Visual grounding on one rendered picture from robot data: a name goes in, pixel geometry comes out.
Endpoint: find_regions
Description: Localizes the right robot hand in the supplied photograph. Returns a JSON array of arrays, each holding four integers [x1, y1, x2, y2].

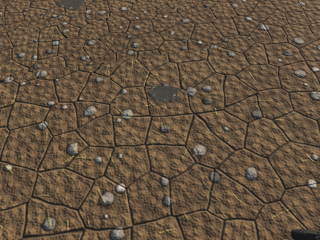
[[291, 229, 320, 240]]

